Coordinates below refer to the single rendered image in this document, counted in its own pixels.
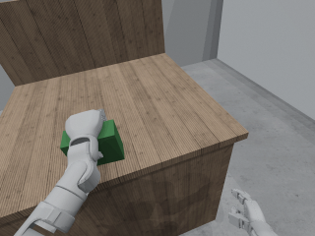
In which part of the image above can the table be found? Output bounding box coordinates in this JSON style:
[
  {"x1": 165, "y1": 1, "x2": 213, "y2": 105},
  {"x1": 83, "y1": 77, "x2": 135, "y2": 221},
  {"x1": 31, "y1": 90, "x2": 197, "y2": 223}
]
[{"x1": 0, "y1": 0, "x2": 249, "y2": 236}]

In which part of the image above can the sponge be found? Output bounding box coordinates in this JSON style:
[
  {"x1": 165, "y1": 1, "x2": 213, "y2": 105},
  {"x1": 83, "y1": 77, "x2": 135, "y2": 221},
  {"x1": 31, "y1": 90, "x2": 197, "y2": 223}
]
[{"x1": 60, "y1": 119, "x2": 125, "y2": 166}]

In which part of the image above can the left robot hand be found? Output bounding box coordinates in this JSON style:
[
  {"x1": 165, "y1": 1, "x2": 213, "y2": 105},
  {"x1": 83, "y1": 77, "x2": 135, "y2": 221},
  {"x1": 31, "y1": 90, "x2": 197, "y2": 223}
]
[{"x1": 65, "y1": 108, "x2": 107, "y2": 159}]

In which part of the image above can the right robot forearm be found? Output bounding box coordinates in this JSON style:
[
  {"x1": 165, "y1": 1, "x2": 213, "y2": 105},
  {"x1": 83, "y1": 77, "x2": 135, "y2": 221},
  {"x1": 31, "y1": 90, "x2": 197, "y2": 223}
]
[{"x1": 248, "y1": 220, "x2": 278, "y2": 236}]

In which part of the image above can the right robot hand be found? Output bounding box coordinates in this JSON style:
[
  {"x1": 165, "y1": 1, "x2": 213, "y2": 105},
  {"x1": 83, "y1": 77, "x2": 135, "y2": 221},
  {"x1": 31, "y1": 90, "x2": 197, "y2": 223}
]
[{"x1": 228, "y1": 188, "x2": 266, "y2": 234}]

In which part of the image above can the left robot forearm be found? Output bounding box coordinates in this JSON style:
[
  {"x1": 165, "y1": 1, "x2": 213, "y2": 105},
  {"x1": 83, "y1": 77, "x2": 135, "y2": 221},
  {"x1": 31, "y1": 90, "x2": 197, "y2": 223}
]
[{"x1": 14, "y1": 134, "x2": 100, "y2": 236}]

